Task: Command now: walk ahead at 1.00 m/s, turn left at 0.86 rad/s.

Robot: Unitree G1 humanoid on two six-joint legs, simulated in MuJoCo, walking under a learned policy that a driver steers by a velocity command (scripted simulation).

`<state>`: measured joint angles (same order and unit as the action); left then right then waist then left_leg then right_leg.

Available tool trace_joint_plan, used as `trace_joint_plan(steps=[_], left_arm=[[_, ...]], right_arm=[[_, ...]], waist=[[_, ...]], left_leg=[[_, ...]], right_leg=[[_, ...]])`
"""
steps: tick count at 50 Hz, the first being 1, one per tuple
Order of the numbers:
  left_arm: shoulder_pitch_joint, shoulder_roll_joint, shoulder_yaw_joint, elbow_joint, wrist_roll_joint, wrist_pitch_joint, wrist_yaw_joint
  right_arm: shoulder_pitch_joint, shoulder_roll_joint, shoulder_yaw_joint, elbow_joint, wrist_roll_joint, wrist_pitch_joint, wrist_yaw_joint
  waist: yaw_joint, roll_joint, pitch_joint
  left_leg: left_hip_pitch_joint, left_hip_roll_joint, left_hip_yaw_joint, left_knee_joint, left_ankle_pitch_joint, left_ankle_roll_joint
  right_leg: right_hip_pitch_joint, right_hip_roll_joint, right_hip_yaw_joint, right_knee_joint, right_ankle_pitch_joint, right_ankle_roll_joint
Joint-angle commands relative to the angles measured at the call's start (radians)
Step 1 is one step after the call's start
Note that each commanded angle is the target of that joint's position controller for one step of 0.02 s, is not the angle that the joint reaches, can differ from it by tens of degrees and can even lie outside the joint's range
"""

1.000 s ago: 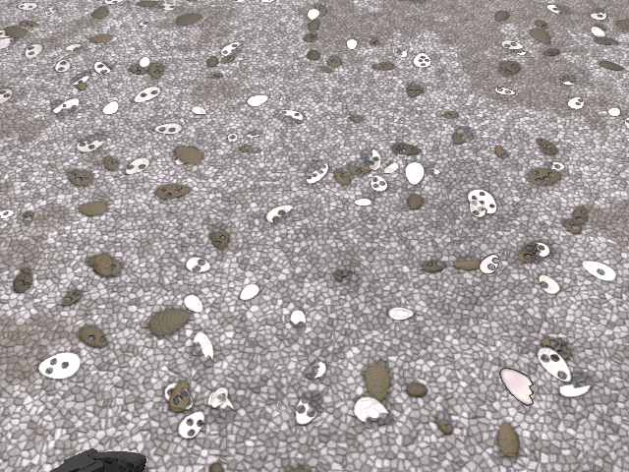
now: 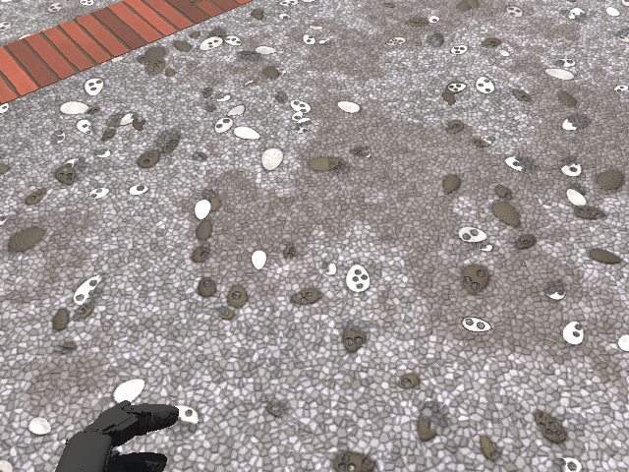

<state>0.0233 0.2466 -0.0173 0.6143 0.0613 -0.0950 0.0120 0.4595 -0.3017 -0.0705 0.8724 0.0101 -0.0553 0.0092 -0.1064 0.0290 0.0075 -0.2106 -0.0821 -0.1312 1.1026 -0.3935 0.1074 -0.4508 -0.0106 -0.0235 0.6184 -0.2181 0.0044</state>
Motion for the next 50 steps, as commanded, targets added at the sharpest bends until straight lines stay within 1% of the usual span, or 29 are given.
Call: trace_joint_plan(steps=[1, 3, 6, 10, 12, 14, 16, 17, 18, 19, 20, 21, 22, 24, 25, 29, 31, 34, 35, 36, 37, 38, 39, 40, 41, 42, 44, 46, 50], left_arm=[[0.273, 0.123, 0.072, 0.038, -0.001, 0.003, 0.006], [0.307, 0.105, 0.068, 0.094, -0.014, -0.013, 0.004], [0.328, 0.076, 0.064, 0.146, -0.043, -0.034, -0.012], [0.265, 0.122, 0.073, 0.166, -0.042, -0.046, -0.008], [0.309, 0.166, 0.081, 0.184, -0.041, -0.046, -0.005], [0.353, 0.235, 0.096, 0.182, -0.041, -0.028, 0.005], [0.303, 0.295, 0.112, 0.156, -0.033, 0.007, 0.015], [0.282, 0.289, 0.111, 0.142, -0.023, 0.019, 0.012], [0.283, 0.187, 0.091, 0.128, -0.012, 0.019, -0.009], [0.376, 0.155, 0.070, 0.002, -0.034, 0.003, -0.009], [0.248, 0.208, 0.067, -0.023, -0.026, -0.023, -0.008], [0.214, 0.206, 0.061, -0.023, -0.030, -0.034, -0.008], [0.202, 0.192, 0.055, -0.020, -0.020, -0.031, -0.006], [0.245, 0.180, 0.047, 0.000, 0.013, 0.013, -0.005], [0.243, 0.171, 0.047, -0.004, 0.015, 0.034, -0.006], [0.024, 0.096, 0.018, -0.100, -0.012, 0.044, -0.027], [-0.011, 0.095, 0.016, -0.103, -0.035, 0.040, -0.034], [-0.012, 0.142, 0.032, -0.100, -0.042, 0.035, -0.027], [0.041, 0.170, 0.045, -0.084, -0.041, 0.033, -0.020], [0.163, 0.210, 0.065, -0.052, -0.041, 0.028, -0.008], [0.364, 0.249, 0.086, -0.007, -0.035, 0.024, 0.009], [0.582, 0.323, 0.112, 0.024, -0.007, 0.018, 0.032], [0.480, 0.393, 0.122, 0.007, 0.015, 0.021, 0.027], [0.340, 0.302, 0.120, -0.015, 0.002, 0.030, 0.020], [0.290, 0.215, 0.100, -0.014, -0.008, 0.032, 0.014], [0.288, 0.173, 0.090, 0.015, -0.007, 0.032, 0.005], [0.329, 0.147, 0.079, 0.083, -0.012, 0.014, 0.000], [0.368, 0.123, 0.071, 0.129, -0.029, -0.010, -0.018], [0.365, 0.163, 0.079, 0.166, -0.049, -0.021, -0.029]], right_arm=[[-0.156, -0.080, -0.006, -0.129, -0.026, 0.002, 0.012], [-0.193, -0.031, 0.002, -0.158, -0.042, 0.031, 0.036], [-0.313, -0.001, 0.018, -0.237, -0.046, 0.058, 0.057], [-0.443, -0.017, 0.040, -0.310, -0.041, 0.053, 0.093], [-0.487, -0.024, 0.046, -0.316, -0.041, 0.050, 0.100], [-0.413, -0.064, 0.035, -0.287, -0.038, 0.046, 0.090], [-0.118, -0.137, 0.000, -0.205, -0.040, 0.041, 0.069], [0.075, -0.186, -0.031, -0.134, -0.040, 0.042, 0.046], [0.011, -0.257, -0.063, -0.129, -0.012, 0.057, 0.018], [-0.068, -0.384, -0.079, -0.198, -0.052, 0.071, 0.016], [-0.022, -0.339, -0.079, -0.217, -0.044, 0.078, -0.002], [-0.057, -0.288, -0.069, -0.187, -0.036, 0.069, -0.013], [-0.088, -0.248, -0.057, -0.170, -0.032, 0.053, -0.016], [-0.145, -0.198, -0.034, -0.172, -0.027, 0.020, -0.020], [-0.148, -0.181, -0.026, -0.170, -0.023, 0.008, -0.015], [-0.166, -0.183, -0.034, -0.172, -0.020, -0.020, -0.001], [-0.152, -0.198, -0.044, -0.167, -0.012, -0.024, 0.008], [-0.104, -0.213, -0.055, -0.153, -0.009, -0.018, 0.005], [-0.103, -0.229, -0.059, -0.152, -0.013, -0.015, 0.002], [-0.113, -0.255, -0.063, -0.150, -0.019, -0.013, 0.003], [-0.157, -0.260, -0.061, -0.156, -0.023, -0.018, 0.008], [-0.184, -0.131, -0.025, -0.188, -0.026, -0.033, 0.005], [-0.072, -0.021, 0.011, -0.254, 0.019, -0.033, 0.005], [-0.118, -0.092, 0.016, -0.220, -0.016, -0.014, -0.005], [-0.187, -0.129, 0.007, -0.213, -0.042, -0.005, 0.006], [-0.223, -0.120, 0.009, -0.214, -0.051, 0.001, 0.022], [-0.256, -0.072, 0.023, -0.238, -0.059, 0.017, 0.051], [-0.290, -0.039, 0.040, -0.259, -0.061, 0.027, 0.059], [-0.464, -0.071, 0.059, -0.341, -0.064, 0.014, 0.073]], waist=[[0.187, -0.060, -0.061], [0.143, -0.115, 0.009], [0.112, -0.118, 0.041], [0.074, -0.083, 0.099], [0.080, -0.059, 0.117], [0.033, -0.102, 0.040], [-0.127, -0.134, -0.118], [-0.195, -0.086, -0.199], [-0.108, 0.141, -0.132], [0.013, 0.266, -0.321], [-0.060, 0.040, -0.339], [-0.010, -0.044, -0.155], [0.053, -0.101, -0.054], [0.138, -0.122, 0.019], [0.157, -0.115, 0.034], [0.121, -0.051, 0.100], [0.088, -0.024, 0.071], [0.066, 0.002, 0.030], [0.090, 0.003, -0.007], [0.158, -0.020, -0.088], [0.279, -0.044, -0.181], [0.349, -0.179, -0.309], [0.196, -0.509, -0.405], [0.184, -0.331, -0.254], [0.184, -0.182, -0.142], [0.172, -0.089, -0.064], [0.139, -0.117, 0.008], [0.121, -0.118, 0.040], [0.085, -0.098, 0.101]], left_leg=[[-0.596, 0.133, 0.049, 0.228, 0.108, -0.004], [-0.577, 0.171, 0.052, 0.191, 0.100, -0.015], [-0.646, 0.200, 0.080, 0.155, 0.148, -0.018], [-0.480, 0.169, 0.192, -0.165, 0.391, -0.001], [-0.344, 0.103, 0.288, -0.305, 0.431, 0.033], [-0.218, 0.021, 0.337, -0.334, 0.369, 0.064], [0.109, -0.028, 0.293, -0.347, 0.275, 0.115], [0.384, -0.034, 0.220, -0.404, 0.223, 0.146], [0.482, 0.078, 0.013, -0.474, 0.157, 0.180], [0.761, 0.336, -0.570, -0.619, 0.175, 0.400], [0.712, 0.349, -0.693, -0.788, -0.007, 0.385], [0.521, 0.330, -0.637, -0.853, -0.020, 0.338], [0.338, 0.286, -0.548, -0.859, 0.071, 0.299], [0.068, 0.203, -0.403, -0.861, 0.228, 0.278], [-0.020, 0.174, -0.359, -0.874, 0.244, 0.276], [-0.253, 0.063, -0.247, -0.941, 0.263, 0.214], [-0.233, 0.056, -0.241, -0.927, 0.355, 0.169], [-0.057, 0.093, -0.295, -0.828, 0.507, 0.120], [0.001, 0.095, -0.304, -0.739, 0.627, 0.100], [0.025, 0.077, -0.284, -0.569, 0.745, 0.074], [-0.062, 0.034, -0.238, -0.313, 0.752, 0.045], [-0.228, -0.029, -0.157, 0.051, 0.362, 0.035], [-0.494, -0.107, -0.044, 0.285, -0.133, 0.006], [-0.603, 0.000, -0.008, 0.351, -0.011, 0.017], [-0.597, 0.053, 0.013, 0.306, 0.068, 0.015], [-0.560, 0.085, 0.020, 0.246, 0.107, 0.007], [-0.515, 0.110, -0.002, 0.170, 0.104, -0.007], [-0.543, 0.099, -0.029, 0.114, 0.119, -0.015], [-0.515, 0.119, 0.075, -0.227, 0.296, -0.044]], right_leg=[[0.552, -0.355, 0.480, -0.354, -0.232, -0.165], [0.443, -0.306, 0.294, -0.383, -0.042, -0.134], [0.424, -0.290, 0.106, -0.428, 0.207, -0.102], [0.303, -0.190, -0.170, -0.516, 0.374, -0.053], [0.317, -0.179, -0.242, -0.491, 0.681, -0.042], [0.425, -0.201, -0.250, -0.318, 1.117, -0.030], [0.389, -0.246, -0.223, 0.090, 1.263, -0.041], [0.225, -0.222, -0.212, 0.415, 1.028, -0.036], [-0.050, -0.021, -0.208, 0.821, -0.058, -0.003], [-0.407, 0.051, -0.029, 1.132, -0.321, 0.042], [-0.478, 0.007, 0.107, 1.077, -0.207, 0.031], [-0.468, -0.045, 0.115, 0.942, -0.158, 0.022], [-0.394, -0.082, 0.109, 0.824, -0.151, 0.024], [-0.236, -0.114, 0.112, 0.702, -0.197, 0.048], [-0.194, -0.126, 0.104, 0.628, -0.233, 0.063], [-0.028, -0.113, 0.049, 0.237, 0.091, 0.078], [0.083, -0.074, 0.041, 0.088, 0.278, 0.064], [0.148, -0.036, 0.059, -0.041, 0.262, 0.042], [0.206, -0.008, 0.059, -0.061, 0.186, 0.034], [0.339, 0.023, 0.045, -0.067, 0.080, 0.023], [0.566, -0.003, 0.042, -0.056, 0.006, 0.010], [0.794, -0.231, 0.275, -0.092, -0.357, -0.018], [0.893, -0.488, 0.892, -0.367, -0.619, -0.104], [0.736, -0.449, 0.934, -0.406, -0.759, -0.144], [0.612, -0.391, 0.738, -0.374, -0.651, -0.142], [0.495, -0.335, 0.576, -0.370, -0.461, -0.130], [0.367, -0.264, 0.386, -0.395, -0.272, -0.110], [0.339, -0.246, 0.316, -0.432, -0.148, -0.120], [0.275, -0.191, 0.153, -0.535, 0.079, -0.154]])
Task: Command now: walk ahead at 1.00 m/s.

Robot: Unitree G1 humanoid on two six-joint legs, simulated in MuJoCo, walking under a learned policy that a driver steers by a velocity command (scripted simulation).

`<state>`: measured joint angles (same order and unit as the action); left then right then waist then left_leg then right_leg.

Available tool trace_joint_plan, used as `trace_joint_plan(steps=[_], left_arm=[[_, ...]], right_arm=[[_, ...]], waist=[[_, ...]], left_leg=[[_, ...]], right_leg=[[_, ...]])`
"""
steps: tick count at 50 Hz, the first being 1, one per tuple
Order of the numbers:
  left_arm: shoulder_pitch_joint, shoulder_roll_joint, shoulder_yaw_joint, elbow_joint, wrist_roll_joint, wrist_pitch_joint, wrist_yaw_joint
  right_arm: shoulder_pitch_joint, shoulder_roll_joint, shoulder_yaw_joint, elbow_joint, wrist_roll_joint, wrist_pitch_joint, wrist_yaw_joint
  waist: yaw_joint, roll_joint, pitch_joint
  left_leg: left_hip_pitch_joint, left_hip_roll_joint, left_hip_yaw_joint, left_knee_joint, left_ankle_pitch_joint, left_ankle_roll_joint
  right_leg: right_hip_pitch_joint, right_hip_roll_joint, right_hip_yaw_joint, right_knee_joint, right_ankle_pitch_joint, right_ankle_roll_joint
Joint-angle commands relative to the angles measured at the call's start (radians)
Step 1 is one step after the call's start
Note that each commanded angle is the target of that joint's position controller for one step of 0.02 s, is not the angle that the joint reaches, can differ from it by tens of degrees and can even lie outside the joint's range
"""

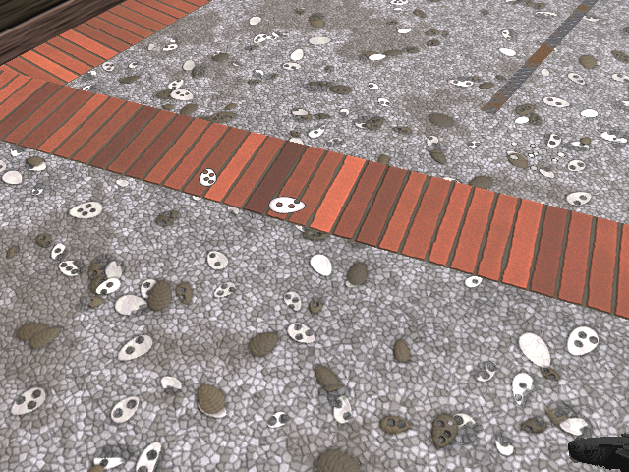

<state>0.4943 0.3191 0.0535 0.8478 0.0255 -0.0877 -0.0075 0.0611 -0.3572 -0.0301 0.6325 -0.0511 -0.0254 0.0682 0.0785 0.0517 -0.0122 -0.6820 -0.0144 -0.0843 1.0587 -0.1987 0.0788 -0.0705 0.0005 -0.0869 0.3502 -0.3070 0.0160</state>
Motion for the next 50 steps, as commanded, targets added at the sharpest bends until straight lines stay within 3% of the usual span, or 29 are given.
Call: trace_joint_plan(steps=[1, 3, 5, 7, 8, 9, 10, 11, 12, 13, 15, 17, 20, 23, 26, 28, 29, 30, 31, 32, 33, 34, 35, 38, 41, 44, 47, 49, 50], left_arm=[[-0.100, 0.095, 0.009, -0.063, -0.019, -0.028, -0.012], [-0.071, 0.145, 0.020, -0.051, -0.024, -0.029, -0.017], [-0.051, 0.193, 0.031, -0.033, -0.022, -0.025, -0.017], [-0.033, 0.220, 0.034, -0.013, -0.023, -0.014, -0.008], [-0.044, 0.193, 0.026, -0.023, -0.026, -0.014, -0.008], [0.014, 0.024, -0.007, -0.061, -0.026, -0.015, -0.009], [0.030, 0.049, -0.002, -0.096, -0.053, -0.005, -0.007], [-0.068, 0.096, 0.012, -0.100, -0.040, 0.008, -0.004], [-0.120, 0.075, 0.005, -0.102, -0.029, 0.012, -0.012], [-0.132, 0.056, 0.003, -0.092, -0.024, 0.022, -0.021], [-0.112, 0.021, 0.002, -0.083, -0.005, 0.056, -0.036], [-0.202, -0.003, 0.000, -0.120, -0.001, 0.081, -0.047], [-0.332, -0.019, -0.013, -0.183, 0.000, 0.086, -0.066], [-0.441, -0.004, -0.024, -0.223, -0.005, 0.081, -0.089], [-0.451, 0.021, -0.023, -0.221, -0.007, 0.078, -0.093], [-0.252, 0.081, -0.001, -0.171, -0.010, 0.078, -0.077], [-0.057, 0.125, 0.024, -0.116, -0.009, 0.077, -0.063], [0.102, 0.175, 0.055, -0.058, -0.009, 0.079, -0.037], [0.010, 0.245, 0.079, -0.056, -0.030, 0.093, -0.015], [-0.053, 0.363, 0.100, -0.114, 0.003, 0.105, -0.018], [-0.064, 0.306, 0.099, -0.144, -0.007, 0.105, -0.010], [-0.086, 0.244, 0.085, -0.122, -0.009, 0.098, 0.001], [-0.113, 0.206, 0.074, -0.105, -0.011, 0.084, 0.004], [-0.157, 0.150, 0.047, -0.110, -0.020, 0.041, 0.008], [-0.146, 0.155, 0.051, -0.117, -0.022, 0.018, 0.003], [-0.110, 0.168, 0.063, -0.113, -0.031, 0.015, -0.008], [-0.077, 0.181, 0.071, -0.106, -0.031, 0.020, -0.003], [-0.107, 0.211, 0.077, -0.114, -0.025, 0.024, 0.007], [-0.132, 0.245, 0.082, -0.117, -0.018, 0.024, 0.004]], right_arm=[[-0.109, -0.009, 0.028, -0.111, 0.001, -0.023, 0.024], [-0.141, 0.005, 0.037, -0.110, 0.011, -0.031, 0.028], [-0.106, -0.030, 0.024, -0.091, 0.011, -0.034, 0.006], [0.150, -0.079, -0.006, -0.009, -0.002, -0.042, -0.030], [0.314, -0.131, -0.030, 0.035, -0.018, -0.046, -0.052], [0.418, -0.216, -0.054, 0.044, -0.048, -0.056, -0.071], [0.405, -0.230, -0.059, 0.026, -0.028, -0.045, -0.076], [0.308, -0.153, -0.048, 0.036, -0.013, -0.043, -0.077], [0.252, -0.084, -0.034, 0.044, -0.002, -0.051, -0.075], [0.226, -0.052, -0.029, 0.056, -0.003, -0.058, -0.073], [0.228, -0.016, -0.021, 0.086, 0.014, -0.075, -0.074], [0.250, 0.006, -0.018, 0.123, 0.035, -0.095, -0.067], [0.246, 0.023, -0.016, 0.149, 0.032, -0.111, -0.065], [0.236, -0.014, -0.023, 0.161, 0.030, -0.116, -0.074], [0.300, -0.093, -0.037, 0.176, 0.031, -0.106, -0.087], [0.276, -0.162, -0.056, 0.160, 0.020, -0.070, -0.103], [0.233, -0.182, -0.064, 0.140, 0.014, -0.049, -0.105], [0.221, -0.170, -0.063, 0.135, 0.006, -0.039, -0.095], [0.202, -0.019, -0.028, 0.111, -0.002, -0.050, -0.073], [0.284, -0.024, -0.015, -0.016, 0.024, -0.072, -0.070], [0.191, -0.070, -0.009, -0.022, 0.007, -0.099, -0.073], [0.160, -0.075, -0.006, -0.017, 0.012, -0.110, -0.074], [0.138, -0.058, 0.000, -0.017, 0.001, -0.105, -0.077], [0.156, -0.032, 0.011, -0.012, -0.027, -0.039, -0.076], [-0.019, 0.011, 0.032, -0.090, -0.012, -0.025, -0.060], [-0.109, 0.032, 0.044, -0.116, 0.017, -0.031, -0.049], [-0.150, 0.001, 0.036, -0.139, 0.028, -0.035, -0.053], [-0.041, -0.053, 0.013, -0.111, 0.027, -0.038, -0.065], [0.106, -0.104, -0.012, -0.074, 0.031, -0.043, -0.077]], waist=[[-0.088, -0.107, 0.127], [-0.077, -0.101, 0.127], [-0.101, -0.107, 0.085], [-0.228, -0.120, -0.085], [-0.305, -0.109, -0.180], [-0.258, 0.142, -0.334], [-0.235, 0.198, -0.432], [-0.200, 0.083, -0.235], [-0.176, 0.036, -0.097], [-0.142, 0.019, -0.037], [-0.085, 0.051, 0.009], [-0.072, 0.029, 0.069], [-0.054, 0.030, 0.121], [-0.049, -0.020, 0.150], [-0.035, -0.010, 0.104], [0.084, 0.048, -0.022], [0.178, 0.053, -0.113], [0.227, -0.009, -0.172], [0.120, -0.274, -0.060], [0.015, -0.369, -0.277], [0.058, -0.124, -0.257], [0.011, -0.016, -0.089], [-0.043, 0.045, -0.008], [-0.125, 0.053, 0.064], [-0.090, 0.010, 0.120], [-0.025, -0.051, 0.084], [0.005, -0.087, 0.054], [-0.052, -0.099, -0.014], [-0.135, -0.086, -0.107]], left_leg=[[0.070, 0.051, 0.094, -0.289, 0.158, -0.017], [0.259, 0.031, 0.125, -0.372, 0.200, -0.014], [0.333, 0.001, 0.127, -0.434, 0.135, -0.004], [0.645, -0.055, 0.135, -0.490, 0.036, 0.013], [0.905, 0.051, 0.045, -0.477, -0.027, 0.020], [1.132, 0.373, -0.352, -0.545, -0.412, 0.046], [1.095, 0.485, -0.734, -0.757, -0.578, 0.085], [0.961, 0.421, -0.599, -0.781, -0.565, 0.084], [0.825, 0.380, -0.435, -0.784, -0.386, 0.082], [0.730, 0.339, -0.321, -0.808, -0.231, 0.069], [0.612, 0.307, -0.168, -0.857, -0.100, 0.057], [0.598, 0.298, -0.052, -0.906, 0.025, 0.046], [0.574, 0.248, 0.157, -0.943, 0.241, 0.022], [0.548, 0.197, 0.317, -0.990, 0.370, -0.013], [0.679, 0.208, 0.371, -0.860, 0.972, -0.047], [0.737, 0.248, 0.359, -0.559, 1.282, -0.053], [0.673, 0.266, 0.333, -0.301, 1.274, -0.036], [0.520, 0.216, 0.326, 0.049, 0.956, -0.041], [0.195, 0.011, 0.303, 0.459, -0.151, -0.073], [-0.161, -0.065, 0.091, 0.703, -0.311, -0.109], [-0.226, 0.006, -0.018, 0.631, -0.213, -0.092], [-0.199, 0.051, -0.020, 0.501, -0.154, -0.087], [-0.129, 0.091, -0.016, 0.392, -0.146, -0.093], [0.043, 0.141, -0.005, 0.200, -0.197, -0.139], [0.106, 0.139, 0.058, -0.084, -0.013, -0.163], [0.209, 0.082, 0.084, -0.332, 0.268, -0.145], [0.259, 0.046, 0.066, -0.465, 0.283, -0.123], [0.415, 0.001, 0.050, -0.524, 0.173, -0.106], [0.572, -0.016, 0.057, -0.515, 0.069, -0.094]], right_leg=[[-0.167, -0.179, 0.184, -0.310, 0.232, -0.162], [-0.211, -0.200, 0.176, -0.344, 0.404, -0.171], [-0.089, -0.211, 0.155, -0.234, 0.711, -0.166], [-0.070, -0.176, 0.122, 0.152, 0.949, -0.142], [-0.261, -0.126, 0.117, 0.435, 0.736, -0.128], [-0.507, -0.021, 0.108, 0.827, -0.051, -0.121], [-0.626, 0.024, 0.175, 1.022, -0.147, -0.135], [-0.708, -0.039, 0.175, 1.040, -0.031, -0.139], [-0.715, -0.074, 0.159, 0.985, 0.033, -0.130], [-0.683, -0.098, 0.157, 0.952, 0.049, -0.117], [-0.628, -0.128, 0.156, 0.922, 0.047, -0.094], [-0.695, -0.154, 0.148, 0.895, 0.072, -0.084], [-0.737, -0.153, 0.103, 0.799, 0.224, -0.084], [-0.604, -0.109, 0.004, 0.533, 0.376, -0.122], [-0.440, 0.010, -0.115, 0.406, 0.375, -0.178], [-0.236, 0.080, -0.119, 0.409, 0.244, -0.214], [-0.028, 0.099, -0.079, 0.398, 0.171, -0.245], [0.202, 0.105, -0.004, 0.334, 0.097, -0.271], [0.261, -0.029, 0.239, 0.285, 0.135, -0.307], [0.551, -0.234, 0.816, 0.083, 0.032, -0.534], [0.498, -0.266, 0.930, -0.080, -0.134, -0.500], [0.306, -0.244, 0.866, -0.123, -0.128, -0.448], [0.138, -0.202, 0.773, -0.124, -0.036, -0.411], [-0.182, -0.089, 0.574, -0.140, 0.137, -0.386], [-0.326, -0.009, 0.476, -0.187, 0.220, -0.359], [-0.275, 0.028, 0.447, -0.156, 0.395, -0.288], [-0.130, -0.013, 0.495, -0.094, 0.516, -0.249], [-0.059, -0.018, 0.518, 0.043, 0.693, -0.207], [-0.051, 0.000, 0.500, 0.221, 0.784, -0.185]])
Over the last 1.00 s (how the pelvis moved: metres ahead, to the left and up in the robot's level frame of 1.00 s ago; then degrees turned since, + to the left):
0.86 0.26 0.02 51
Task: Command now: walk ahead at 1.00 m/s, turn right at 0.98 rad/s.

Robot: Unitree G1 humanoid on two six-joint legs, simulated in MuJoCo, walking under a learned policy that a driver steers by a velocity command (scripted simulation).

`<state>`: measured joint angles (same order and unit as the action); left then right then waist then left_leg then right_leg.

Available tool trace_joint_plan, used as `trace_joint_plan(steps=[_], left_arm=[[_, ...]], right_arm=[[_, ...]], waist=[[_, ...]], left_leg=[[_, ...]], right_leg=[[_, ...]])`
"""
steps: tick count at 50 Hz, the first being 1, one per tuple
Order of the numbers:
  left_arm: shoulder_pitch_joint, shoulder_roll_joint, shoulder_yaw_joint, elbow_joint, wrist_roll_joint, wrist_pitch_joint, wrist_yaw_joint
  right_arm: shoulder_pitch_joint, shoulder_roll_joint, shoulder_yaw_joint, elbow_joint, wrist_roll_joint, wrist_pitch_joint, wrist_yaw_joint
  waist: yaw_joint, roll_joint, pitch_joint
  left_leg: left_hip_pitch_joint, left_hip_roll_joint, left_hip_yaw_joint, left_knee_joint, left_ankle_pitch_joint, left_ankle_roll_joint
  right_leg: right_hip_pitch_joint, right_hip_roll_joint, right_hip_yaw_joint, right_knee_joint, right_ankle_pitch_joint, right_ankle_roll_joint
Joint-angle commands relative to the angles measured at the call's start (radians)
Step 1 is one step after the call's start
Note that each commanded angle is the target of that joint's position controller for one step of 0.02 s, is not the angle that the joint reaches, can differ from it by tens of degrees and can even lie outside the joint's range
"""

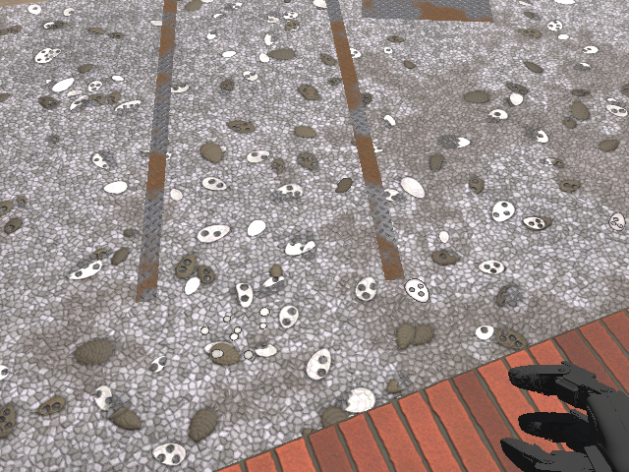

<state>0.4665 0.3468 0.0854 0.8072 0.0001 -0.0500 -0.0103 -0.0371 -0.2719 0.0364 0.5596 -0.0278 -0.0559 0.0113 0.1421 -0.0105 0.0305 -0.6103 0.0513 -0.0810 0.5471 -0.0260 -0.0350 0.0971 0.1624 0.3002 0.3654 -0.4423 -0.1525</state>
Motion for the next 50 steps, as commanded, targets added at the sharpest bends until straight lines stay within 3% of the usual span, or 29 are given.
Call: trace_joint_plan(steps=[1, 2, 3, 4, 5, 6, 11, 18, 21, 23, 24, 25, 26, 27, 28, 29, 30, 31, 32, 34, 37, 40, 42, 44, 46, 47, 48, 49, 50], left_arm=[[-0.164, 0.213, 0.048, -0.089, 0.011, -0.022, 0.002], [-0.172, 0.059, 0.008, -0.119, 0.019, -0.036, 0.006], [-0.049, -0.019, -0.024, -0.189, -0.032, -0.031, -0.001], [-0.109, 0.058, -0.024, -0.151, 0.003, -0.010, 0.011], [-0.173, 0.092, -0.015, -0.150, 0.023, 0.002, 0.002], [-0.208, 0.091, -0.014, -0.150, 0.030, 0.012, -0.012], [-0.327, 0.009, -0.042, -0.234, 0.030, 0.070, -0.062], [-0.549, -0.007, -0.075, -0.301, 0.035, 0.055, -0.087], [-0.558, 0.014, -0.073, -0.282, 0.038, 0.037, -0.081], [-0.368, 0.062, -0.047, -0.216, 0.046, 0.026, -0.066], [-0.162, 0.107, -0.024, -0.156, 0.051, 0.022, -0.046], [-0.033, 0.196, 0.007, -0.122, 0.064, 0.027, -0.022], [-0.097, 0.213, 0.012, -0.159, 0.046, 0.022, -0.011], [-0.079, 0.177, 0.010, -0.145, 0.031, 0.017, -0.003], [-0.117, 0.148, 0.005, -0.096, 0.031, 0.000, 0.004], [-0.136, 0.103, 0.000, -0.070, 0.037, -0.016, 0.002], [-0.174, 0.066, -0.010, -0.060, 0.036, -0.028, 0.004], [-0.171, 0.058, -0.013, -0.052, 0.032, -0.037, 0.007], [-0.160, 0.030, -0.020, -0.042, 0.036, -0.050, 0.000], [-0.182, 0.010, -0.020, 0.007, 0.021, -0.083, 0.002], [-0.208, -0.006, -0.031, 0.029, 0.006, -0.109, 0.021], [-0.155, 0.011, -0.037, 0.049, -0.001, -0.119, 0.036], [-0.090, 0.029, -0.038, 0.072, 0.019, -0.103, 0.046], [-0.027, 0.060, -0.041, 0.101, 0.022, -0.082, 0.062], [-0.025, 0.097, -0.039, 0.113, 0.011, -0.056, 0.087], [-0.067, 0.097, -0.040, 0.111, 0.024, -0.039, 0.096], [-0.162, 0.113, -0.028, 0.092, 0.034, -0.025, 0.089], [-0.317, 0.070, -0.025, 0.065, 0.026, -0.025, 0.059], [-0.284, -0.004, -0.053, -0.058, 0.030, -0.052, 0.061]], right_arm=[[0.432, -0.231, -0.102, 0.048, 0.004, -0.017, -0.039], [0.643, -0.296, -0.125, 0.081, -0.024, -0.024, -0.060], [0.499, -0.364, -0.136, 0.055, -0.045, -0.018, -0.052], [0.353, -0.254, -0.128, 0.026, -0.034, -0.011, -0.046], [0.311, -0.172, -0.108, 0.025, -0.026, -0.008, -0.043], [0.320, -0.138, -0.100, 0.052, -0.029, -0.008, -0.038], [0.407, -0.094, -0.089, 0.172, 0.010, -0.052, -0.012], [0.486, -0.136, -0.087, 0.257, -0.001, -0.075, -0.012], [0.553, -0.207, -0.092, 0.294, 0.001, -0.053, -0.029], [0.533, -0.286, -0.106, 0.305, 0.003, -0.022, -0.040], [0.509, -0.290, -0.103, 0.302, 0.003, -0.010, -0.042], [0.522, -0.209, -0.086, 0.271, -0.004, -0.011, -0.035], [0.626, -0.101, -0.064, 0.234, 0.028, -0.015, -0.006], [0.468, -0.197, -0.090, 0.207, 0.033, -0.026, -0.014], [0.425, -0.173, -0.087, 0.200, 0.044, -0.034, -0.011], [0.430, -0.139, -0.078, 0.218, 0.039, -0.026, -0.006], [0.435, -0.121, -0.079, 0.241, 0.028, -0.005, 0.001], [0.502, -0.093, -0.074, 0.257, 0.009, 0.022, 0.008], [0.514, -0.085, -0.077, 0.275, -0.001, 0.043, 0.013], [0.396, -0.062, -0.095, 0.240, 0.011, 0.053, 0.025], [0.308, -0.017, -0.083, 0.214, 0.004, 0.032, 0.059], [0.253, -0.044, -0.093, 0.215, 0.018, 0.025, 0.084], [0.184, -0.073, -0.097, 0.205, 0.001, 0.028, 0.087], [0.146, -0.078, -0.098, 0.200, -0.031, 0.029, 0.079], [0.264, -0.104, -0.109, 0.240, -0.052, 0.039, 0.064], [0.441, -0.135, -0.126, 0.297, -0.041, 0.042, 0.059], [0.698, -0.187, -0.157, 0.378, -0.026, 0.043, 0.046], [0.784, -0.206, -0.180, 0.414, 0.009, 0.042, 0.025], [0.754, -0.330, -0.195, 0.430, 0.008, 0.043, 0.022]], waist=[[-0.330, -0.010, -0.243], [-0.375, 0.161, -0.369], [-0.210, 0.481, -0.443], [-0.204, 0.265, -0.276], [-0.207, 0.134, -0.181], [-0.201, 0.050, -0.113], [-0.151, 0.089, 0.008], [-0.156, 0.036, 0.144], [-0.139, 0.077, 0.112], [-0.019, 0.148, -0.019], [0.079, 0.155, -0.130], [0.095, 0.020, -0.263], [-0.035, -0.194, -0.453], [0.022, -0.004, -0.380], [-0.031, 0.005, -0.181], [-0.078, 0.039, -0.063], [-0.117, 0.056, -0.014], [-0.148, -0.010, -0.010], [-0.148, -0.005, -0.002], [-0.179, 0.028, 0.099], [-0.191, -0.010, 0.063], [-0.182, -0.003, 0.051], [-0.153, 0.025, 0.122], [-0.139, 0.036, 0.155], [-0.202, -0.011, 0.093], [-0.285, -0.040, 0.015], [-0.417, 0.000, -0.066], [-0.501, 0.215, -0.033], [-0.334, 0.358, -0.058]], left_leg=[[0.755, -0.034, 0.037, 0.018, -0.185, 0.036], [0.989, 0.215, -0.226, -0.007, -0.582, 0.055], [1.044, 0.442, -0.852, -0.292, -0.798, 0.136], [0.890, 0.392, -0.812, -0.307, -0.878, 0.165], [0.774, 0.344, -0.594, -0.278, -0.756, 0.161], [0.673, 0.303, -0.439, -0.280, -0.573, 0.152], [0.537, 0.234, -0.045, -0.355, -0.150, 0.108], [0.475, 0.157, 0.283, -0.516, 0.188, 0.089], [0.647, 0.194, 0.327, -0.396, 0.829, 0.096], [0.672, 0.234, 0.324, -0.084, 1.071, 0.117], [0.563, 0.232, 0.312, 0.185, 0.991, 0.128], [0.341, 0.170, 0.296, 0.581, 0.407, 0.130], [-0.029, -0.035, 0.167, 0.962, -0.471, 0.095], [-0.107, -0.036, -0.005, 0.941, -0.358, 0.123], [-0.111, 0.014, -0.011, 0.825, -0.274, 0.128], [-0.066, 0.056, 0.001, 0.727, -0.269, 0.126], [0.001, 0.085, -0.016, 0.643, -0.257, 0.121], [0.080, 0.085, -0.008, 0.613, -0.268, 0.108], [0.096, 0.090, 0.006, 0.594, -0.286, 0.106], [0.038, 0.105, -0.014, 0.427, -0.099, 0.104], [0.169, 0.044, 0.099, 0.155, 0.355, 0.108], [0.219, 0.030, 0.118, 0.093, 0.613, 0.155], [0.130, 0.009, 0.167, 0.042, 0.570, 0.179], [0.104, -0.056, 0.262, -0.033, 0.470, 0.191], [0.239, -0.108, 0.309, -0.036, 0.334, 0.206], [0.409, -0.109, 0.295, -0.019, 0.270, 0.235], [0.659, -0.068, 0.192, -0.040, 0.229, 0.321], [0.830, -0.040, 0.120, -0.182, 0.237, 0.390], [1.148, 0.091, -0.097, 0.140, 0.781, 0.444]], right_leg=[[-0.341, -0.124, 0.074, 0.467, 0.866, 0.006], [-0.525, -0.057, -0.012, 0.833, 0.291, 0.007], [-0.788, 0.009, -0.123, 1.043, -0.085, 0.038], [-0.885, -0.091, -0.152, 1.096, 0.048, 0.033], [-0.877, -0.142, -0.184, 1.051, 0.128, 0.038], [-0.850, -0.175, -0.199, 1.012, 0.155, 0.046], [-0.909, -0.259, -0.221, 0.953, 0.234, 0.066], [-0.742, -0.192, -0.380, 0.469, 0.466, 0.008], [-0.623, -0.084, -0.472, 0.344, 0.353, -0.037], [-0.377, -0.033, -0.440, 0.300, 0.219, -0.064], [-0.108, -0.038, -0.375, 0.244, 0.184, -0.097], [0.172, -0.251, -0.114, 0.239, -0.028, -0.136], [0.437, -0.538, 0.424, 0.114, -0.226, -0.234], [0.316, -0.515, 0.404, 0.013, -0.030, -0.175], [0.131, -0.490, 0.220, -0.025, 0.153, -0.147], [-0.031, -0.460, 0.121, -0.065, 0.245, -0.127], [-0.134, -0.403, 0.000, -0.108, 0.264, -0.076], [-0.211, -0.411, -0.050, -0.135, 0.299, -0.072], [-0.226, -0.397, -0.103, -0.157, 0.317, -0.072], [-0.311, -0.329, -0.257, -0.188, 0.378, -0.019], [-0.410, -0.236, -0.459, -0.130, 0.362, 0.031], [-0.373, -0.293, -0.500, -0.093, 0.322, 0.064], [-0.246, -0.318, -0.528, -0.039, 0.427, 0.087], [-0.098, -0.327, -0.569, 0.095, 0.811, 0.114], [-0.033, -0.357, -0.583, 0.354, 1.207, 0.137], [-0.070, -0.371, -0.566, 0.589, 1.304, 0.131], [-0.222, -0.336, -0.538, 1.007, 1.152, 0.129], [-0.497, -0.126, -0.550, 1.513, 0.259, 0.128], [-0.986, -0.111, -0.406, 1.642, -0.201, 0.168]])
Over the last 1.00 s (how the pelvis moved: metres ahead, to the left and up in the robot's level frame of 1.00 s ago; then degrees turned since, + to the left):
0.88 -0.23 -0.02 -47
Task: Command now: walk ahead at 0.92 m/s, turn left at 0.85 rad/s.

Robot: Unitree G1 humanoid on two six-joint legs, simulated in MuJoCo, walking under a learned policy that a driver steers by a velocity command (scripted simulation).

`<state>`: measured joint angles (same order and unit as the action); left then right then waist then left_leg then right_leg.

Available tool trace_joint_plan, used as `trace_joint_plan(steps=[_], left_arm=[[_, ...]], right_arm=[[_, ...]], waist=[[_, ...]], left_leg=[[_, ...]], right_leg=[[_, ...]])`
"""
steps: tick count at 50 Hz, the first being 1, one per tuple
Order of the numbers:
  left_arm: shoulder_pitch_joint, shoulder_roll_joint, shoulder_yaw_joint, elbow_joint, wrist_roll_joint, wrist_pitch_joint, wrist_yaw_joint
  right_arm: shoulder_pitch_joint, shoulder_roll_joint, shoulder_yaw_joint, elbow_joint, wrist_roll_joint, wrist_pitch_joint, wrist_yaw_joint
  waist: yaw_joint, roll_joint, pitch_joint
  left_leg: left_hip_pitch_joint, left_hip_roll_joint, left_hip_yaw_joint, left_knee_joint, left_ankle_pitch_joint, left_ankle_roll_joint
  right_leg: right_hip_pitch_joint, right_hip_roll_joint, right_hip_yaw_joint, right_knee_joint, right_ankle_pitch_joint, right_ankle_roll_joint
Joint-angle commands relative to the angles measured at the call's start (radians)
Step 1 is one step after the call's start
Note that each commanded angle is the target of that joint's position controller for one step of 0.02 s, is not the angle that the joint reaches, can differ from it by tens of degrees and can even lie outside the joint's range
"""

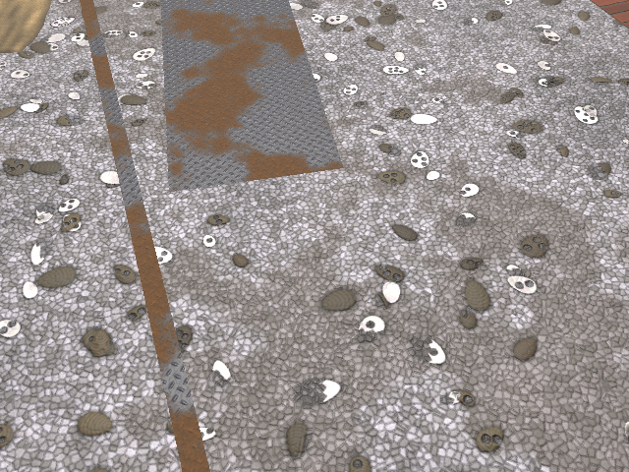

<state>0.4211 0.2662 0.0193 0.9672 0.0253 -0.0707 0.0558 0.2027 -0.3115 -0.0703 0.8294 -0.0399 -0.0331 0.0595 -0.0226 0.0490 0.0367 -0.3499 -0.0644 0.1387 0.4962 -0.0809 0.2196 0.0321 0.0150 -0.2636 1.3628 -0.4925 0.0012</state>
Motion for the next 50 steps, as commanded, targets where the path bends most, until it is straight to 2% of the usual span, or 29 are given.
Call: trace_joint_plan(steps=[1, 2, 3, 4, 5, 6, 7, 9, 10, 12, 13, 14, 15, 16, 17, 18, 20, 24, 29, 32, 33, 34, 35, 36, 38, 39, 42, 45, 50], left_arm=[[-0.250, 0.070, -0.011, -0.258, 0.003, -0.040, -0.008], [-0.248, 0.099, -0.019, -0.299, -0.017, -0.062, -0.019], [-0.295, 0.140, -0.010, -0.274, 0.011, -0.062, -0.031], [-0.262, 0.142, -0.005, -0.282, 0.025, -0.051, -0.033], [-0.292, 0.164, 0.001, -0.274, 0.037, -0.030, -0.031], [-0.332, 0.149, -0.006, -0.308, 0.032, -0.010, -0.030], [-0.349, 0.103, -0.020, -0.311, 0.030, -0.005, -0.035], [-0.252, 0.061, -0.026, -0.282, -0.007, -0.004, -0.044], [-0.202, 0.075, -0.016, -0.266, -0.019, -0.004, -0.040], [-0.095, 0.109, 0.003, -0.239, -0.003, -0.009, -0.024], [-0.009, 0.144, 0.017, -0.219, 0.017, -0.018, -0.018], [0.048, 0.213, 0.028, -0.222, 0.030, -0.026, -0.013], [0.001, 0.196, 0.020, -0.263, 0.033, -0.014, -0.029], [-0.084, 0.171, 0.026, -0.282, 0.008, -0.004, -0.036], [-0.182, 0.140, 0.028, -0.306, -0.002, 0.003, -0.026], [-0.243, 0.076, 0.010, -0.317, 0.001, 0.016, -0.019], [-0.243, 0.095, 0.018, -0.291, 0.013, 0.028, -0.009], [-0.223, 0.130, 0.043, -0.268, 0.009, 0.022, -0.021], [-0.259, 0.167, 0.065, -0.298, 0.008, 0.044, -0.043], [-0.226, 0.197, 0.081, -0.302, -0.004, 0.072, -0.054], [-0.181, 0.193, 0.086, -0.291, -0.002, 0.084, -0.058], [-0.131, 0.158, 0.082, -0.294, -0.006, 0.097, -0.067], [-0.178, 0.112, 0.062, -0.382, -0.001, 0.115, -0.055], [-0.244, 0.151, 0.067, -0.385, 0.006, 0.125, -0.042], [-0.235, 0.130, 0.063, -0.368, -0.017, 0.112, -0.035], [-0.227, 0.140, 0.066, -0.360, -0.008, 0.104, -0.034], [-0.181, 0.142, 0.067, -0.327, -0.007, 0.111, -0.042], [-0.207, 0.103, 0.051, -0.334, -0.016, 0.117, -0.041], [-0.188, 0.090, 0.041, -0.324, -0.024, 0.116, -0.042]], right_arm=[[0.547, -0.240, -0.071, 0.132, 0.014, 0.010, -0.032], [0.469, -0.252, -0.084, 0.094, 0.002, 0.016, -0.063], [0.334, -0.173, -0.060, 0.076, 0.004, 0.025, -0.070], [0.270, -0.207, -0.058, 0.051, 0.008, 0.005, -0.082], [0.212, -0.146, -0.036, 0.043, 0.024, -0.011, -0.079], [0.148, -0.168, -0.033, 0.015, 0.040, -0.023, -0.071], [0.089, -0.194, -0.040, 0.012, 0.032, -0.031, -0.062], [0.083, -0.178, -0.052, 0.016, 0.031, -0.037, -0.045], [0.100, -0.170, -0.057, 0.018, 0.040, -0.036, -0.035], [0.072, -0.169, -0.065, -0.005, 0.057, -0.020, -0.036], [0.056, -0.135, -0.057, -0.025, 0.063, -0.016, -0.043], [0.090, -0.031, -0.036, -0.063, 0.071, -0.007, -0.058], [0.262, -0.042, -0.037, -0.078, 0.070, 0.010, -0.083], [0.316, -0.048, -0.035, -0.063, 0.044, 0.030, -0.096], [0.262, -0.045, -0.029, -0.078, 0.027, 0.050, -0.092], [0.184, -0.067, -0.036, -0.085, 0.011, 0.068, -0.078], [0.109, -0.068, -0.039, -0.116, 0.020, 0.103, -0.040], [0.030, -0.017, -0.017, -0.184, 0.024, 0.122, -0.022], [-0.081, -0.058, -0.022, -0.243, 0.037, 0.136, -0.005], [-0.097, -0.077, -0.031, -0.260, 0.036, 0.127, -0.002], [-0.040, -0.093, -0.038, -0.235, 0.025, 0.114, -0.009], [0.022, -0.182, -0.058, -0.221, 0.013, 0.095, -0.031], [0.032, -0.325, -0.091, -0.256, 0.015, 0.088, -0.038], [0.101, -0.290, -0.097, -0.241, 0.025, 0.086, -0.043], [-0.006, -0.211, -0.070, -0.236, 0.020, 0.091, -0.062], [-0.065, -0.180, -0.061, -0.253, 0.027, 0.094, -0.068], [-0.061, -0.147, -0.048, -0.253, 0.028, 0.089, -0.057], [-0.020, -0.146, -0.047, -0.230, 0.023, 0.084, -0.050], [-0.042, -0.109, -0.026, -0.209, 0.013, 0.085, -0.043]], waist=[[-0.169, 0.031, -0.228], [-0.145, -0.012, -0.265], [-0.072, -0.222, -0.111], [-0.004, -0.105, -0.033], [0.056, -0.262, 0.069], [0.085, -0.264, 0.142], [0.094, -0.221, 0.144], [0.077, -0.059, 0.004], [0.068, -0.045, -0.071], [0.122, -0.052, -0.169], [0.175, -0.069, -0.205], [0.160, -0.234, -0.285], [0.045, -0.263, -0.387], [0.009, -0.236, -0.404], [0.002, -0.257, -0.355], [0.004, -0.211, -0.237], [0.008, -0.224, -0.104], [-0.005, -0.191, -0.121], [0.005, -0.226, -0.106], [0.011, -0.196, -0.084], [-0.004, -0.113, -0.102], [-0.020, 0.169, -0.078], [-0.018, 0.301, -0.076], [-0.078, 0.148, -0.121], [0.000, 0.102, -0.054], [0.021, 0.110, -0.060], [0.031, 0.033, -0.135], [0.006, 0.040, -0.145], [0.004, 0.086, -0.142]], left_leg=[[1.071, 0.303, -0.542, 0.140, 0.757, 0.273], [1.031, 0.429, -0.820, -0.060, 0.338, 0.350], [0.759, 0.360, -0.745, -0.185, 0.202, 0.247], [0.583, 0.437, -0.822, -0.150, 0.402, 0.284], [0.327, 0.384, -0.714, -0.172, 0.577, 0.218], [0.020, 0.283, -0.570, -0.237, 0.611, 0.161], [-0.148, 0.161, -0.461, -0.244, 0.629, 0.111], [-0.173, 0.012, -0.343, -0.108, 0.607, 0.000], [-0.117, -0.018, -0.338, -0.041, 0.556, -0.037], [-0.065, -0.063, -0.360, 0.182, 0.455, -0.114], [-0.089, -0.084, -0.360, 0.392, 0.317, -0.151], [-0.185, -0.170, -0.261, 0.731, -0.472, -0.184], [-0.230, -0.138, -0.234, 0.936, -0.633, -0.192], [-0.285, -0.076, -0.230, 1.054, -0.558, -0.209], [-0.331, -0.013, -0.189, 1.031, -0.471, -0.219], [-0.304, 0.029, -0.178, 0.954, -0.409, -0.236], [-0.244, 0.062, -0.174, 0.848, -0.376, -0.251], [-0.165, 0.092, -0.134, 0.596, -0.289, -0.228], [0.021, 0.091, -0.054, 0.320, -0.212, -0.204], [0.098, 0.065, -0.021, 0.151, -0.243, -0.183], [0.192, 0.054, -0.067, 0.062, -0.208, -0.165], [0.269, 0.228, -0.364, -0.151, -0.066, -0.113], [0.286, 0.438, -0.755, -0.197, 0.174, 0.055], [0.312, 0.418, -0.695, -0.166, 0.239, 0.111], [0.233, 0.285, -0.519, -0.142, 0.217, 0.057], [0.208, 0.231, -0.477, -0.138, 0.204, 0.026], [0.208, 0.214, -0.447, -0.108, 0.352, 0.026], [0.201, 0.218, -0.467, -0.102, 0.292, 0.022], [0.125, 0.219, -0.486, -0.076, 0.241, -0.017]], right_leg=[[-1.096, -0.007, 0.282, 0.577, -0.124, 0.022], [-1.174, -0.028, 0.384, 0.474, -0.083, 0.035], [-1.091, -0.074, 0.342, 0.282, -0.004, 0.018], [-1.044, -0.086, 0.404, 0.272, -0.011, 0.029], [-0.904, -0.134, 0.395, 0.050, 0.050, 0.068], [-0.685, -0.133, 0.352, -0.225, 0.070, 0.092], [-0.480, -0.103, 0.302, -0.432, 0.152, 0.096], [-0.200, -0.004, 0.233, -0.648, 0.474, 0.055], [-0.137, 0.033, 0.214, -0.703, 0.569, 0.042], [0.013, 0.045, 0.244, -0.829, 0.682, 0.026], [0.098, -0.030, 0.302, -0.862, 0.772, 0.003], [0.205, -0.332, 0.546, -0.850, 1.207, -0.055], [0.221, -0.547, 0.776, -0.798, 1.548, -0.138], [0.194, -0.564, 0.818, -0.802, 1.421, -0.216], [0.080, -0.533, 0.783, -0.881, 0.998, -0.228], [-0.065, -0.421, 0.661, -0.946, 0.745, -0.184], [-0.234, -0.351, 0.454, -1.001, 0.718, -0.163], [-0.265, -0.360, 0.301, -1.019, 0.763, -0.160], [-0.343, -0.374, 0.151, -1.019, 0.410, -0.092], [-0.318, -0.390, 0.107, -0.913, 0.284, -0.041], [-0.354, -0.358, 0.070, -0.782, 0.219, -0.001], [-0.503, -0.255, -0.017, -0.479, -0.008, 0.065], [-0.758, -0.084, 0.105, -0.281, -0.234, 0.122], [-0.764, -0.105, 0.246, -0.185, -0.189, 0.112], [-0.732, -0.125, 0.293, -0.233, -0.008, 0.093], [-0.691, -0.121, 0.296, -0.271, 0.051, 0.084], [-0.598, -0.073, 0.282, -0.319, 0.078, 0.069], [-0.539, -0.056, 0.283, -0.441, 0.097, 0.048], [-0.348, -0.023, 0.252, -0.649, 0.111, 0.003]])
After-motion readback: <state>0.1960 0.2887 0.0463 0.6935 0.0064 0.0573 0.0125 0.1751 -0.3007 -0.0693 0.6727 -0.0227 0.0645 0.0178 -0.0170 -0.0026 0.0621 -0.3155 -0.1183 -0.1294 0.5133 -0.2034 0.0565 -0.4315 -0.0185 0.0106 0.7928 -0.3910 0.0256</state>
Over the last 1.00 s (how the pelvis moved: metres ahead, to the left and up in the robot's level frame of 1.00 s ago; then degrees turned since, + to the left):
0.90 -0.17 -0.10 -5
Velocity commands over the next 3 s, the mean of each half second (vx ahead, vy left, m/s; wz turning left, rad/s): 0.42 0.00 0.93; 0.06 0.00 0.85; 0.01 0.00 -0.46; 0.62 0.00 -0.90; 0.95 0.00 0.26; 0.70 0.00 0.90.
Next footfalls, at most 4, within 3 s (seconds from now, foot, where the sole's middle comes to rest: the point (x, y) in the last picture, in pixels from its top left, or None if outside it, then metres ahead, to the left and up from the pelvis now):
0.28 right None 0.48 -0.13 -0.77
0.68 left None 0.35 0.09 -0.77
1.06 right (346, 466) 0.51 -0.04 -0.77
1.44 left None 0.33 0.07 -0.77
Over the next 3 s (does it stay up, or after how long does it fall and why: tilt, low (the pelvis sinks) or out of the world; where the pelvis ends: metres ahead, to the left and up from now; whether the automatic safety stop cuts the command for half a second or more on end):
stays up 1.39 0.08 -0.02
